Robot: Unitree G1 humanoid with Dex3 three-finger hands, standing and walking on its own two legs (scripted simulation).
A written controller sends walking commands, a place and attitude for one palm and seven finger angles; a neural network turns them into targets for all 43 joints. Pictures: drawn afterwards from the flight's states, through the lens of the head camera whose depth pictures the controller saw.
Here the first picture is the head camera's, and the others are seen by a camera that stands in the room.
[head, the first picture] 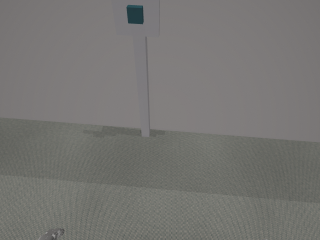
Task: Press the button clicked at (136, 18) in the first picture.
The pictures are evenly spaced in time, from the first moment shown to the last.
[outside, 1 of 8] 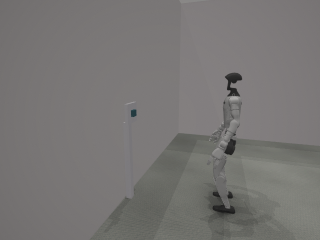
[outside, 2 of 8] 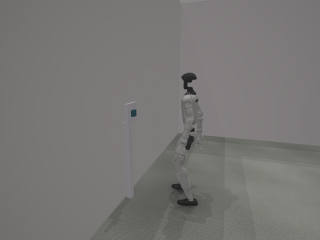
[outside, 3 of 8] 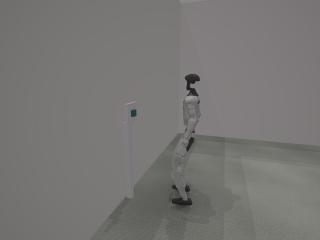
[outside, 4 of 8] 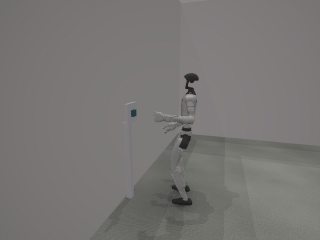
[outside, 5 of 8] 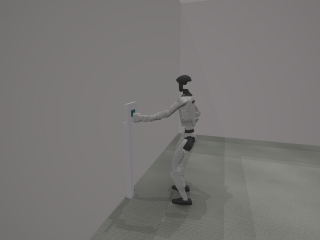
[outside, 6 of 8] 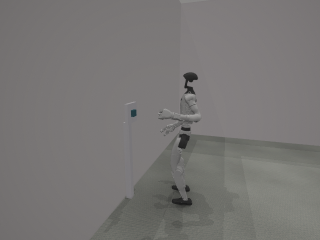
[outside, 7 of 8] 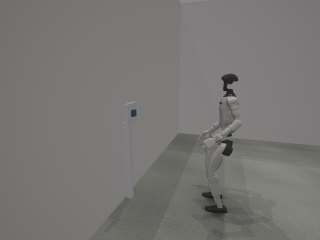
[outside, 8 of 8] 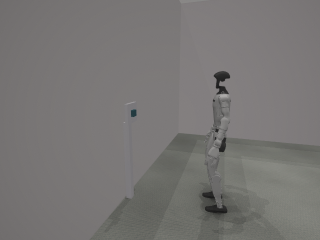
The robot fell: no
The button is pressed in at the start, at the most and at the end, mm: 0 13 0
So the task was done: yes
